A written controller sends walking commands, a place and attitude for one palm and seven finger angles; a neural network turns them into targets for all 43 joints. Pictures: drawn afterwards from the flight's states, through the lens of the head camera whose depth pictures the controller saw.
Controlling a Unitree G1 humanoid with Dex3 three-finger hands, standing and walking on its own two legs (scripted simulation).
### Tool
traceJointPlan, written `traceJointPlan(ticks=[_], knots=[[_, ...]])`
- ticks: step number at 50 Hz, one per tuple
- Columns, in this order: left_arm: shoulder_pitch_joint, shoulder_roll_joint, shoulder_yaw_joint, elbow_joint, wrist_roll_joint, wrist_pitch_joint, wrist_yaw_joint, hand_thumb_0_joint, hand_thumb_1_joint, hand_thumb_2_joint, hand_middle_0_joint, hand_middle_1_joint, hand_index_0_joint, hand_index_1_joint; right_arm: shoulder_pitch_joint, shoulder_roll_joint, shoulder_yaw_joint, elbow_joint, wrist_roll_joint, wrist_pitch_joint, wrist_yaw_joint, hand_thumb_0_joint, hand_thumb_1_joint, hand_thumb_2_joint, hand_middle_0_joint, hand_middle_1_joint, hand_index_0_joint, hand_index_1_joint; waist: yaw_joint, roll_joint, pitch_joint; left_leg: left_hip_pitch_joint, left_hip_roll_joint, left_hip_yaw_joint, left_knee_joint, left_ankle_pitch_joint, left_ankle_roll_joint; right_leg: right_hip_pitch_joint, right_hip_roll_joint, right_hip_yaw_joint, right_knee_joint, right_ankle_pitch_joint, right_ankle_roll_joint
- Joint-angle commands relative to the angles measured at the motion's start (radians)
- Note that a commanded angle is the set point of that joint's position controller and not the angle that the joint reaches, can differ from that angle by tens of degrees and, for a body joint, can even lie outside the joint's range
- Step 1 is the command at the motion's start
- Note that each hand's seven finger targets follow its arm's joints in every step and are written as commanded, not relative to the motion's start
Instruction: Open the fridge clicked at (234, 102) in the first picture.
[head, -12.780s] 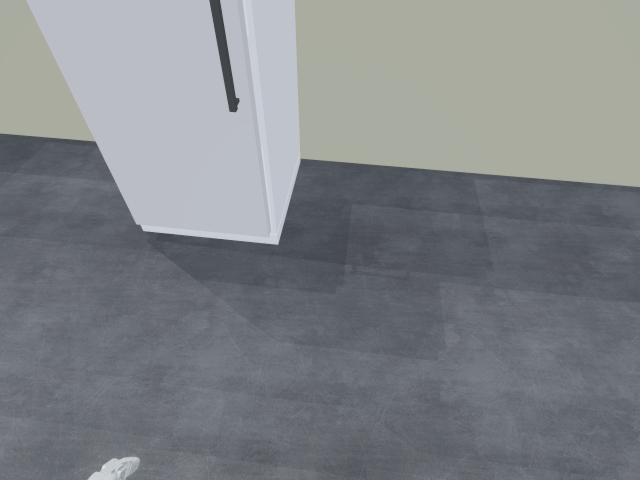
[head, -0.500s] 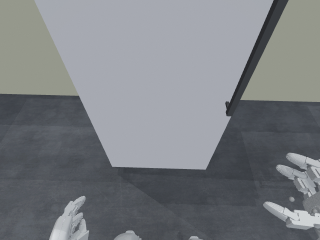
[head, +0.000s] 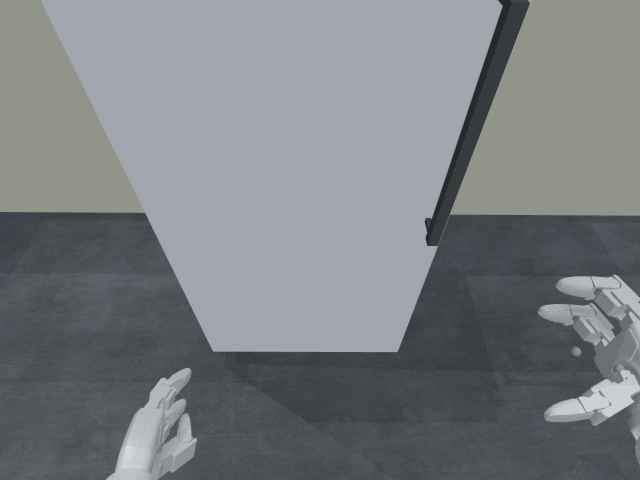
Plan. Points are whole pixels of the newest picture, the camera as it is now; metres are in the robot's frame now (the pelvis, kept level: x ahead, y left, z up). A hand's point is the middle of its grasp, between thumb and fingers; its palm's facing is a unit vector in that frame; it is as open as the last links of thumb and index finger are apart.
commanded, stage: raise the hand to about handle height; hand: right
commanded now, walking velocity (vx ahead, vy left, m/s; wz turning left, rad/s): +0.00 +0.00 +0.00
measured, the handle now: (459, 145) +0.54 -0.18 +0.13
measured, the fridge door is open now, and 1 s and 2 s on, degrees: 0 0 0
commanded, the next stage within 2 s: move the hooked fingers beside the handle in 0.64 s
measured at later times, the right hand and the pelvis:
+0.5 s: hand (575, 326) +0.27 -0.26 +0.10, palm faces +0.04 +1.00 -0.04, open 13.9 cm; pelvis +0.00 +0.01 +0.01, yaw +1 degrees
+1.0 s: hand (557, 309) +0.29 -0.25 +0.10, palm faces +0.00 +1.00 -0.03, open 13.9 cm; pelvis +0.00 +0.02 +0.01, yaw +0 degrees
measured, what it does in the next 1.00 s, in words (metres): stands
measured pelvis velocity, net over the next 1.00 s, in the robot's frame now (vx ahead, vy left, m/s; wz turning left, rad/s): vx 0.00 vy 0.02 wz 0.00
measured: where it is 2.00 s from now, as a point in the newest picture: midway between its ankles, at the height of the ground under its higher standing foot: outside the picture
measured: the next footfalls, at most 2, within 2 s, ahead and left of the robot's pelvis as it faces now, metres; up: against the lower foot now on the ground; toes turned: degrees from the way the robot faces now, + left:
none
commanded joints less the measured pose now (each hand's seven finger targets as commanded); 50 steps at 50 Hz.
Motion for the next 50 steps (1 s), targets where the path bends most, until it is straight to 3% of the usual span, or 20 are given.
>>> traceJointPlan(ticks=[1, 2, 4, 6, 10, 16, 19, 25, 26, 33, 34, 37, 41, 45, 50], knots=[[-0.036, 0.153, 0.068, -0.123, 0.000, -0.052, 0.022, 0.000, 0.900, 0.900, -0.200, -0.300, -0.200, -0.300, -0.264, -0.288, -0.165, -0.213, 0.036, -0.108, -0.002, 0.000, 0.500, -0.300, 0.300, 1.200, 0.300, 1.200, 0.002, -0.078, -0.208, 0.132, -0.055, -0.012, -0.085, 0.211, 0.049, 0.129, 0.012, 0.051, -0.181, 0.330, 0.020], [-0.036, 0.153, 0.067, -0.121, -0.003, -0.052, 0.023, 0.000, 0.900, 0.900, -0.200, -0.300, -0.200, -0.300, -0.272, -0.285, -0.157, -0.205, 0.032, -0.104, 0.007, 0.000, 0.500, -0.300, 0.300, 1.200, 0.300, 1.200, 0.005, -0.121, -0.219, 0.131, -0.052, -0.014, -0.087, 0.225, 0.048, 0.148, 0.012, 0.048, -0.185, 0.349, 0.022], [-0.037, 0.155, 0.065, -0.112, -0.007, -0.049, 0.025, 0.000, 0.900, 0.900, -0.200, -0.300, -0.200, -0.300, -0.277, -0.269, -0.139, -0.146, 0.030, -0.077, 0.023, 0.000, 0.500, -0.300, 0.300, 1.200, 0.300, 1.200, 0.010, -0.119, -0.179, 0.119, -0.048, -0.009, -0.099, 0.216, 0.045, 0.142, 0.010, 0.050, -0.198, 0.333, 0.023], [-0.032, 0.163, 0.067, -0.112, -0.009, -0.044, 0.029, 0.000, 0.900, 0.900, -0.200, -0.300, -0.200, -0.300, -0.280, -0.262, -0.124, -0.070, 0.029, -0.037, 0.048, 0.000, 0.500, -0.300, 0.300, 1.200, 0.300, 1.200, 0.014, -0.065, -0.143, 0.121, -0.049, -0.010, -0.119, 0.195, 0.045, 0.120, 0.009, 0.049, -0.209, 0.300, 0.016], [-0.033, 0.170, 0.073, -0.122, -0.014, -0.042, 0.027, 0.000, 0.900, 0.900, -0.200, -0.300, -0.200, -0.300, -0.268, -0.250, -0.115, -0.022, 0.033, 0.008, 0.076, 0.000, 0.500, -0.300, 0.300, 1.200, 0.300, 1.200, 0.012, -0.025, -0.136, 0.124, -0.043, -0.012, -0.134, 0.198, 0.039, 0.106, 0.015, 0.043, -0.216, 0.288, 0.010], [-0.033, 0.164, 0.078, -0.136, 0.000, -0.048, 0.013, 0.000, 0.900, 0.900, -0.200, -0.300, -0.200, -0.300, -0.290, -0.314, -0.177, -0.135, 0.038, -0.066, 0.039, 0.000, 0.500, -0.300, 0.300, 1.200, 0.300, 1.200, -0.008, -0.039, -0.192, 0.165, -0.045, -0.030, -0.129, 0.203, 0.045, 0.120, 0.019, 0.031, -0.204, 0.305, 0.009], [-0.028, 0.158, 0.079, -0.131, 0.000, -0.050, 0.014, 0.000, 0.900, 0.900, -0.200, -0.300, -0.200, -0.300, -0.283, -0.312, -0.194, -0.158, 0.038, -0.100, 0.019, 0.000, 0.500, -0.300, 0.300, 1.200, 0.300, 1.200, -0.008, -0.076, -0.223, 0.179, -0.043, -0.035, -0.122, 0.242, 0.043, 0.140, 0.020, 0.025, -0.204, 0.334, 0.009], [-0.028, 0.162, 0.079, -0.113, -0.008, -0.044, 0.026, 0.000, 0.900, 0.900, -0.200, -0.300, -0.200, -0.300, -0.299, -0.270, -0.136, -0.098, 0.025, -0.069, 0.040, 0.000, 0.500, -0.300, 0.300, 1.200, 0.300, 1.200, 0.016, -0.100, -0.154, 0.142, -0.039, -0.042, -0.144, 0.208, 0.039, 0.121, 0.020, 0.015, -0.206, 0.280, 0.005], [-0.026, 0.164, 0.079, -0.114, -0.008, -0.042, 0.027, 0.000, 0.900, 0.900, -0.200, -0.300, -0.200, -0.300, -0.303, -0.270, -0.129, -0.090, 0.026, -0.062, 0.046, 0.000, 0.500, -0.300, 0.300, 1.200, 0.300, 1.200, 0.017, -0.062, -0.138, 0.154, -0.040, -0.047, -0.151, 0.204, 0.040, 0.107, 0.017, 0.015, -0.202, 0.278, 0.002], [-0.035, 0.158, 0.076, -0.123, -0.009, -0.044, 0.029, 0.000, 0.900, 0.900, -0.200, -0.300, -0.200, -0.300, -0.295, -0.290, -0.158, -0.089, 0.037, -0.068, 0.047, 0.000, 0.500, -0.300, 0.300, 1.200, 0.300, 1.200, 0.007, -0.035, -0.168, 0.175, -0.039, -0.054, -0.151, 0.208, 0.034, 0.104, 0.021, 0.014, -0.200, 0.278, 0.003], [-0.035, 0.157, 0.077, -0.124, -0.008, -0.046, 0.029, 0.000, 0.900, 0.900, -0.200, -0.300, -0.200, -0.300, -0.292, -0.287, -0.163, -0.081, 0.042, -0.072, 0.045, 0.000, 0.500, -0.300, 0.300, 1.200, 0.300, 1.200, 0.007, -0.007, -0.171, 0.177, -0.038, -0.056, -0.151, 0.198, 0.032, 0.097, 0.021, 0.015, -0.199, 0.268, 0.002], [-0.038, 0.158, 0.074, -0.121, -0.008, -0.044, 0.028, 0.000, 0.900, 0.900, -0.200, -0.300, -0.200, -0.300, -0.299, -0.283, -0.160, -0.073, 0.045, -0.075, 0.049, 0.000, 0.500, -0.300, 0.300, 1.200, 0.300, 1.200, 0.006, -0.028, -0.173, 0.185, -0.034, -0.067, -0.149, 0.211, 0.033, 0.089, 0.023, 0.008, -0.192, 0.275, 0.003], [-0.026, 0.163, 0.074, -0.107, -0.006, -0.037, 0.035, 0.000, 0.900, 0.900, -0.200, -0.300, -0.200, -0.300, -0.390, -0.305, -0.148, -0.046, 0.029, -0.078, 0.054, 0.000, 0.500, -0.300, 0.300, 1.200, 0.300, 1.200, 0.020, -0.050, -0.160, 0.168, -0.035, -0.066, -0.141, 0.222, 0.035, 0.087, 0.021, 0.009, -0.184, 0.282, 0.003], [-0.018, 0.163, 0.077, -0.100, -0.009, -0.039, 0.041, 0.000, 0.900, 0.900, -0.200, -0.300, -0.200, -0.300, -0.457, -0.284, -0.111, -0.039, 0.019, -0.091, 0.059, 0.000, 0.500, -0.300, 0.300, 1.200, 0.300, 1.200, 0.032, -0.068, -0.194, 0.147, -0.035, -0.056, -0.135, 0.224, 0.034, 0.119, 0.022, 0.016, -0.188, 0.282, 0.002], [-0.002, 0.170, 0.076, -0.081, -0.011, -0.027, 0.048, 0.000, 0.900, 0.900, -0.200, -0.300, -0.200, -0.300, -0.567, -0.296, -0.099, 0.060, 0.003, -0.085, 0.049, 0.000, 0.500, -0.300, 0.300, 1.200, 0.300, 1.200, 0.047, -0.025, -0.174, 0.115, -0.034, -0.051, -0.135, 0.182, 0.032, 0.097, 0.020, 0.024, -0.193, 0.244, 0.003]])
